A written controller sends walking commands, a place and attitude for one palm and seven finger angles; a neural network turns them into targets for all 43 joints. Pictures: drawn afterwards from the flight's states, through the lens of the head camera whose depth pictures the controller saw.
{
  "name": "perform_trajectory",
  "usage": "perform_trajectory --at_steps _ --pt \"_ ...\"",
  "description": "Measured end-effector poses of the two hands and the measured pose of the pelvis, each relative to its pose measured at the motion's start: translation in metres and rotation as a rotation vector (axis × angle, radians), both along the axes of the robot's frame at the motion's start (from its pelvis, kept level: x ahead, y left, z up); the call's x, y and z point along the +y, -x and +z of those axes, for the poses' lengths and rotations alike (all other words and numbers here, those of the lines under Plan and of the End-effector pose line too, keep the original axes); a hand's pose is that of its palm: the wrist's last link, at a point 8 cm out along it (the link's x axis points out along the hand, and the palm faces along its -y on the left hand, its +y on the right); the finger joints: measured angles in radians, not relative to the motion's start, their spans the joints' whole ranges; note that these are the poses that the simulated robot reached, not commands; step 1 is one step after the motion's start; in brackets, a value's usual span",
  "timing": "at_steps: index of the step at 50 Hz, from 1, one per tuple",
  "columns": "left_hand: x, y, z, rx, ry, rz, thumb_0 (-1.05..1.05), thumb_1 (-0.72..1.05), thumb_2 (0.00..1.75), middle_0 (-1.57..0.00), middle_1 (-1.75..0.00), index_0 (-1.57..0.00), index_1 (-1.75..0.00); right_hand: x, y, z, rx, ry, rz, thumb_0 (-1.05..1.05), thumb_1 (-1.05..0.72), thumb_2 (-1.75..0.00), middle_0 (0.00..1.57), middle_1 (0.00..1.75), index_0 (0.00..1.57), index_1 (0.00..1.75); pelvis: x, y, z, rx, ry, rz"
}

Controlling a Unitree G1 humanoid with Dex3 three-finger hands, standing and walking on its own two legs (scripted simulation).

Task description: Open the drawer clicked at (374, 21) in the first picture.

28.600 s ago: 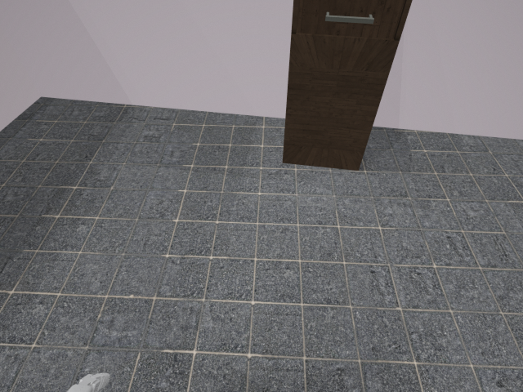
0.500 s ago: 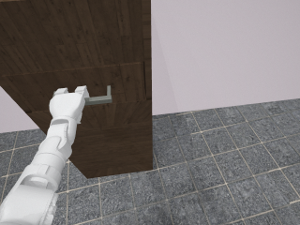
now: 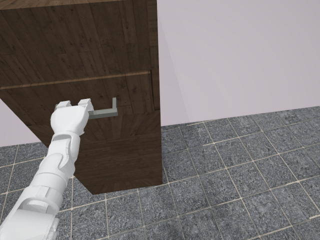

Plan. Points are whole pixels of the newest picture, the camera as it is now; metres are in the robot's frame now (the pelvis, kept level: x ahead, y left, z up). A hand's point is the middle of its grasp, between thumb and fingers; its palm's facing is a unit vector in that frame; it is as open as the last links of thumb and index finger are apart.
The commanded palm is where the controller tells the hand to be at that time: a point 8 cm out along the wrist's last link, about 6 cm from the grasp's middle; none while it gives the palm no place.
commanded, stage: pull the drawer open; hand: left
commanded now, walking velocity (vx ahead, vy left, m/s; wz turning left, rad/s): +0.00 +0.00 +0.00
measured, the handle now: (85, 110) +0.46 +0.22 +0.06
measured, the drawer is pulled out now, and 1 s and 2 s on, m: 0.01 0.14 0.25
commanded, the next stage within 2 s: none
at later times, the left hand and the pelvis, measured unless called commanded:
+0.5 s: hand (76, 150) +0.34 +0.22 +0.03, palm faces +0.01 -0.08 -1.00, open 5.1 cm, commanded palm +0.30 +0.23 +0.09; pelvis +0.01 +0.00 +0.00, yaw +0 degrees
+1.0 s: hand (74, 173) +0.28 +0.21 +0.03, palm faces +0.02 -0.09 -1.00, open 5.2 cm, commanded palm +0.24 +0.22 +0.09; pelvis +0.00 -0.01 +0.00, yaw +1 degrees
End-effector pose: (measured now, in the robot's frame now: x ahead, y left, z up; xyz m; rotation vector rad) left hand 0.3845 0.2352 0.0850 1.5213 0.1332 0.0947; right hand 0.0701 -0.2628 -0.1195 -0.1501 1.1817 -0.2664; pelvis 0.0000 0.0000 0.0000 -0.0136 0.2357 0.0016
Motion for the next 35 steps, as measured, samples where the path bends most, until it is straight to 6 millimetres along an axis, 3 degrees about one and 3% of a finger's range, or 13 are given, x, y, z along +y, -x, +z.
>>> perform_trajectory --at_steps 10,23,35 --pt "-0.003 0.018 0.0 -0.018 0.017 0.009 0.01 0.82 0.85 -0.34 -1.35 -0.42 -1.35 0.003 -0.032 0.007 -0.072 -0.009 0.023 0.01 -0.9 -0.9 0.2 0.3 0.2 0.3 0.002 -0.007 0.002 -0.017 -0.003 -0.005" --pt "-0.009 0.061 -0.001 -0.032 0.036 0.015 0.02 0.81 0.85 -0.33 -1.35 -0.42 -1.35 0.019 -0.086 0.018 -0.203 -0.033 0.115 0.01 -0.9 -0.9 0.2 0.3 0.2 0.3 0.001 -0.009 0.004 -0.055 -0.008 0.004" --pt "-0.014 0.091 0.0 -0.026 0.04 0.03 0.01 0.81 0.85 -0.34 -1.35 -0.42 -1.35 0.024 -0.099 0.021 -0.254 -0.053 0.157 0.01 -0.9 -0.9 0.2 0.3 0.2 0.3 -0.005 -0.002 0.004 -0.084 -0.017 0.008"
